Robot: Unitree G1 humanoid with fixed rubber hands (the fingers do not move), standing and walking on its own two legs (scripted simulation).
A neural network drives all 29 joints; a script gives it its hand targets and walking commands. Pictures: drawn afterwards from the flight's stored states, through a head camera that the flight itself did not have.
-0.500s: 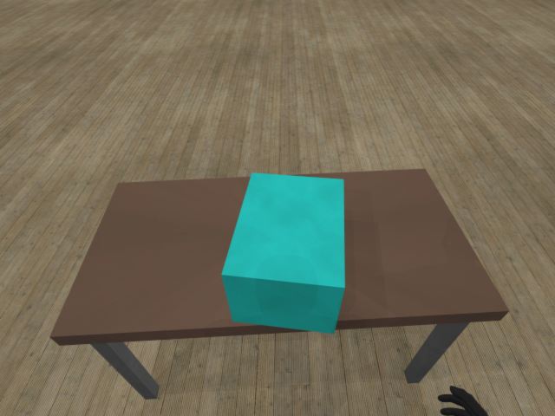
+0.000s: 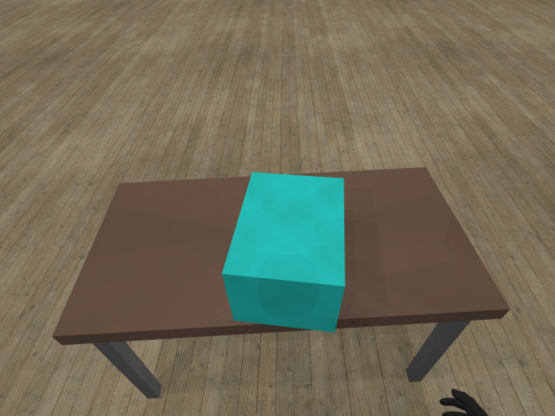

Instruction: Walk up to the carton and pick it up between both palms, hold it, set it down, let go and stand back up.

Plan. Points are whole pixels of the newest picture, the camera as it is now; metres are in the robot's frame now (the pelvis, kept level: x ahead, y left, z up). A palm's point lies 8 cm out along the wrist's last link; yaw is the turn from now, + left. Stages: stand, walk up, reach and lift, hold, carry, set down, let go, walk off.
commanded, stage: stand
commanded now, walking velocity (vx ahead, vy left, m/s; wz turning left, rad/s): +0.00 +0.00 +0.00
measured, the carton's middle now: (290, 246) +0.51 -0.02 -0.12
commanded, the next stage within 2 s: none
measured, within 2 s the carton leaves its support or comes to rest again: neither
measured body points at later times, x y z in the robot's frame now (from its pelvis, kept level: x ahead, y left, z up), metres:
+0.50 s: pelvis +0.00 +0.00 +0.00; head -0.01 +0.00 +0.45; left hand +0.10 +0.29 -0.12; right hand +0.12 -0.28 -0.11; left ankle +0.01 +0.13 -0.74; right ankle +0.01 -0.12 -0.74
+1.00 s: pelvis +0.00 +0.00 +0.00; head -0.01 +0.00 +0.45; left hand +0.10 +0.29 -0.12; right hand +0.12 -0.28 -0.11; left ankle +0.01 +0.13 -0.74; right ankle +0.01 -0.12 -0.74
